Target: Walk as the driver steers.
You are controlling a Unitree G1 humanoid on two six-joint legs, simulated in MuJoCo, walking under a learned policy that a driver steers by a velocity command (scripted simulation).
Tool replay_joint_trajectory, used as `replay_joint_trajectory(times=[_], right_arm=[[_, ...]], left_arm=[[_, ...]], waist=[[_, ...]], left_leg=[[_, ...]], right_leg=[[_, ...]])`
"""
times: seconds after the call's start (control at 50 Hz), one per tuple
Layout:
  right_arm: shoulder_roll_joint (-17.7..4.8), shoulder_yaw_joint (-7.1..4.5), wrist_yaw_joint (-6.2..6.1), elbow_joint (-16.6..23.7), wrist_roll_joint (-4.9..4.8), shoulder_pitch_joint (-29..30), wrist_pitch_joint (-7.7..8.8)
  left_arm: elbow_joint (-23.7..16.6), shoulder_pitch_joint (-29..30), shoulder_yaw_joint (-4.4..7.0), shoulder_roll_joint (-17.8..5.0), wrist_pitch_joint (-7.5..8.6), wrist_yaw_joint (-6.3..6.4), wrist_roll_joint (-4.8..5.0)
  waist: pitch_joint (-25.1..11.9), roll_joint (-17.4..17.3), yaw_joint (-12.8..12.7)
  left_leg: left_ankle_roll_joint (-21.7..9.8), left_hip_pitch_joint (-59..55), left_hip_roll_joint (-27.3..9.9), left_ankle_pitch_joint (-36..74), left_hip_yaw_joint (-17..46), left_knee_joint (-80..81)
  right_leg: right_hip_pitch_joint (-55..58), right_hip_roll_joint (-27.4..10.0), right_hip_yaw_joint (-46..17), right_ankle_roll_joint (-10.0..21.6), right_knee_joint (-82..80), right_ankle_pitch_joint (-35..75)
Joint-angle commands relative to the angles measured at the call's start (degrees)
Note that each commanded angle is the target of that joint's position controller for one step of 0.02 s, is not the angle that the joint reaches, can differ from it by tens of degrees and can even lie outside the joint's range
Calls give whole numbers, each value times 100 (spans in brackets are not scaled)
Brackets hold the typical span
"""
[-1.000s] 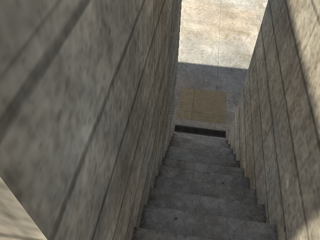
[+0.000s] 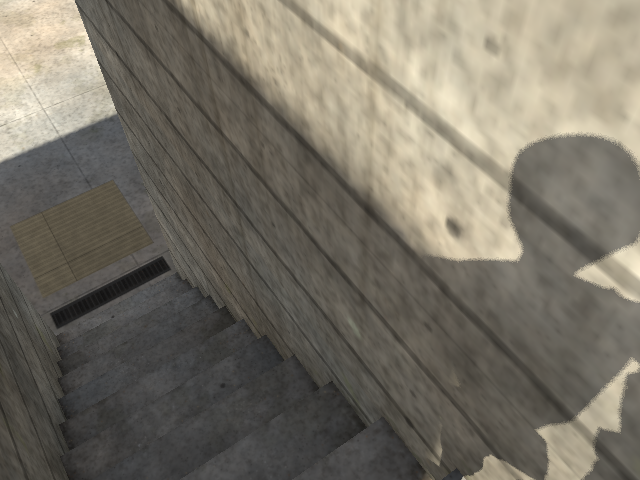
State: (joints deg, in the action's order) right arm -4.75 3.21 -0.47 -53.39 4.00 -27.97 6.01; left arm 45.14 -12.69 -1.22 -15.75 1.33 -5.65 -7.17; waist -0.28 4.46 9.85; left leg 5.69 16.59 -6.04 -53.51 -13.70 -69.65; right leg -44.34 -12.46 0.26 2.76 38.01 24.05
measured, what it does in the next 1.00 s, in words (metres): goes down, turning left: right foot 0.21 m lower, then left foot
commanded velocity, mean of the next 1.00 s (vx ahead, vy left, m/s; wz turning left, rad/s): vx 0.14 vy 0.00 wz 0.37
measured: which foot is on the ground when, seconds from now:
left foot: down 0.00-0.06, up 0.08-0.52, down 0.54-1.00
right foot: up 0.00-0.06, down 0.08-0.66, up 0.68-0.98, down 1.00-1.00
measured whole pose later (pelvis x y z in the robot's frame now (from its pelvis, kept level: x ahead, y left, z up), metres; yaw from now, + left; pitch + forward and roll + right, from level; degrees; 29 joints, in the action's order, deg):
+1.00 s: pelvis +0.17 -0.02 -0.12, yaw +27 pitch +7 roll +0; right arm -18.4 -1.4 2.1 -45.0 1.4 -10.1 6.2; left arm 35.7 -16.5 -0.5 -11.2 3.6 -0.7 -3.4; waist -4.9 -3.5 0.3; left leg -6.8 33.2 8.5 -27.8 2.8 -54.1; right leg -33.2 -0.5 3.8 -3.5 57.7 -27.1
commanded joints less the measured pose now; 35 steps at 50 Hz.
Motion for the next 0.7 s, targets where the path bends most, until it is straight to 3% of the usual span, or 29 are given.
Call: replay_joint_trajectory(times=[0.02,0.04,0.06,0.08,0.1,0.12,0.14,0.16,0.18,0.2,0.22,0.24,0.26,0.28,0.3,0.32,0.4,0.42,0.5,0.52,0.54,0.56,0.58,0.6,0.62,0.64,0.66,0.68,0.7], right_arm=[[-1986,-525,260,155,-22,819,-264],[-1909,-514,432,-2,95,649,-346],[-1722,-541,647,-510,123,-357,-379],[-1349,-562,783,-560,-33,-837,-461],[-1148,-582,879,-255,-259,-505,-472],[-1156,-565,273,-138,-642,-684,-482],[-864,-253,648,630,-394,378,-237],[-813,-174,655,658,-464,147,-57],[-676,-170,569,454,-571,-124,30],[-318,-55,518,521,-535,-233,17],[-578,-124,540,476,-514,-460,-4],[-572,-151,555,71,-473,-994,-74],[-535,-205,669,-278,-544,-1368,-161],[-796,-333,721,-357,-424,-1715,-168],[-796,-365,779,-332,-342,-1771,-148],[-922,-431,728,31,-305,-1308,-67],[-929,-339,375,1221,-256,613,-80],[-943,-350,275,1430,-293,967,-35],[-765,-410,79,1416,-184,896,-196],[-741,-450,48,1313,-4,770,-264],[-783,-493,97,1346,-124,1115,-237],[-820,-503,77,1329,-247,1134,-242],[-892,-511,-41,1298,-362,1214,-190],[-988,-569,-194,1143,-464,1241,-191],[-1070,-635,-270,955,-562,976,-188],[-1615,-770,-370,978,-552,629,-126],[-2021,-883,-324,756,-478,-438,-21],[-2260,-985,-169,900,-306,-958,43],[-2175,-985,3,956,-249,-720,25]], left_arm=[[-455,-237,172,-393,46,120,164],[98,-1760,460,-824,199,262,308],[399,-2568,755,-1401,242,304,220],[389,-3018,848,-1820,256,311,215],[557,-3676,858,-1836,278,276,204],[453,-2796,713,-1066,81,452,864],[577,-3047,663,-1299,351,74,530],[440,-2175,554,-1096,420,-64,408],[310,-1477,505,-968,538,-101,241],[399,-1063,417,-811,599,-19,152],[169,-671,276,-592,652,-61,328],[-139,70,173,-344,656,-33,450],[-163,67,145,-427,669,-13,494],[-222,89,148,-571,695,-38,531],[-169,233,282,-1048,772,4,363],[-318,410,420,-1324,790,56,284],[-6,-650,545,-951,573,340,307],[-119,-816,589,-944,557,447,446],[-390,-680,715,-802,554,678,351],[-403,-467,714,-812,548,720,101],[-459,-471,755,-813,499,762,276],[-517,-392,791,-913,443,764,267],[-508,-332,814,-770,339,739,413],[-487,-584,770,-626,316,742,406],[-397,-690,690,-445,322,765,262],[-854,-349,530,-65,384,779,229],[-1354,514,477,19,439,755,224],[-1627,1368,455,-213,461,714,369],[-1574,1333,467,-195,500,693,473]], waist=[[888,-587,-915],[190,-221,-1296],[-707,180,-1321],[-1859,519,-1067],[-2094,1076,-1207],[-1659,129,-1477],[-2212,1282,-1400],[-1561,334,-1030],[-1044,-417,-552],[-451,-590,-271],[-257,-419,-10],[-60,-864,55],[-175,-778,127],[-221,-379,212],[-254,-80,304],[-449,-205,153],[-396,-395,-983],[-384,-537,-1179],[-323,-254,-1264],[-284,-82,-1080],[-144,-191,-1271],[-211,-71,-1258],[-177,-121,-1190],[-415,-339,-1261],[-702,-457,-1071],[-1475,-1308,-774],[-1606,-1959,-209],[-1093,-1168,503],[-759,-1086,412]], left_leg=[[-1046,726,-1478,1721,2061,1380],[-696,615,-1002,2281,1686,-101],[-348,864,-105,2200,1157,-1608],[-35,1812,196,796,1204,-3629],[104,3210,560,450,1114,-5107],[-216,4628,394,-81,1393,-4894],[-239,4599,-39,225,1636,-5590],[-235,4590,-294,757,1957,-4997],[-241,3815,-386,1773,2033,-3959],[-272,3566,-334,2436,2071,-3144],[-89,2970,-414,3121,2064,-2588],[3,2488,-367,4699,2341,-997],[113,1794,-108,5469,1990,-683],[192,1500,52,5532,1837,-718],[180,1229,217,5843,1730,-1702],[155,1476,274,5265,1806,-1906],[-30,3681,-56,3587,2184,-1057],[-35,3767,13,3187,1885,-417],[-26,2799,396,3113,983,466],[-135,2298,402,4206,1082,100],[-170,2337,547,3297,758,1257],[-244,1885,737,3638,527,1739],[-397,1900,619,4068,784,2828],[-578,1200,664,5001,910,3054],[-791,275,627,5754,1237,3153],[-1694,-1026,-195,7332,2455,3092],[-2611,-2534,-936,7501,4196,3837],[-2706,-3101,-1248,7416,4907,3938],[-2590,-2625,-1315,6384,4935,4047]], right_leg=[[1811,362,30,156,-1585,-367],[3694,329,83,234,-2091,688],[5597,607,509,310,-1702,365],[7285,60,-260,601,-395,2811],[8460,-293,-303,648,645,5547],[7604,-1698,-1194,651,788,5602],[7246,-1245,-1139,1148,306,3575],[5692,-1426,-1353,1201,66,2706],[4194,-1455,-776,1188,-149,3446],[3071,-1234,-470,1135,-626,2568],[1967,-1175,-422,1035,-616,2290],[1178,-1016,-54,1000,-681,469],[936,-590,429,556,-703,-451],[655,-549,372,352,-519,-662],[474,-725,313,511,-396,267],[744,-983,193,780,-311,522],[3296,-1899,-830,1655,-572,-387],[3535,-1734,-763,1631,-665,-675],[2994,-1453,-31,1220,-721,-1281],[2462,-1650,19,1165,-319,-1795],[2657,-1336,394,941,-674,-2210],[2612,-1350,450,788,-606,-2674],[2974,-1517,266,718,-778,-3303],[2907,-1402,371,540,-486,-3629],[2492,-1195,526,365,119,-3908],[1712,-300,1532,-273,1652,-4977],[-543,472,1460,-796,3583,-6998],[-1970,898,252,-994,4143,-7380],[-2412,838,-373,-1092,4418,-6993]])
Next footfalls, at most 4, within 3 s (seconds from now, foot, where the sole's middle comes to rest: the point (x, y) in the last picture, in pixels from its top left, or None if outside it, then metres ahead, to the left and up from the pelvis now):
0.08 right None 0.21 -0.14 -0.85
0.54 left None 0.17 0.05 -0.85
1.00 right None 0.23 -0.10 -0.85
1.48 left None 0.34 0.23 -1.05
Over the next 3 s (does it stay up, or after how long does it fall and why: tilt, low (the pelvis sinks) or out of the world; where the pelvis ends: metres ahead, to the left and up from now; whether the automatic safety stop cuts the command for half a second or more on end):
stays up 0.76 0.18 -0.70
